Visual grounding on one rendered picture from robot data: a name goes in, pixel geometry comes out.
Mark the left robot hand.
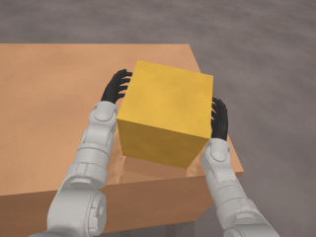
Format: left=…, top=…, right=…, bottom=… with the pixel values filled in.
left=101, top=69, right=133, bottom=104

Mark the right robot forearm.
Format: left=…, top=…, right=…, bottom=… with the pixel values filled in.
left=200, top=137, right=280, bottom=237

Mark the robot right upper arm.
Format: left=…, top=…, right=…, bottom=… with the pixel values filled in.
left=223, top=223, right=279, bottom=237

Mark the carton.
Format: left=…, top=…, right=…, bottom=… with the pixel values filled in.
left=117, top=60, right=213, bottom=170

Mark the robot left upper arm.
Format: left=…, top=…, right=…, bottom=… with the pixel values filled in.
left=28, top=189, right=107, bottom=237

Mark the left robot forearm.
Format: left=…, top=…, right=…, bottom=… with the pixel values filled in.
left=46, top=101, right=118, bottom=227

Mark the right robot hand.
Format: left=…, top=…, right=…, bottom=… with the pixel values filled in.
left=210, top=97, right=228, bottom=141

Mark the pedestal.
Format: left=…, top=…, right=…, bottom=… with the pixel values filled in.
left=0, top=43, right=244, bottom=237

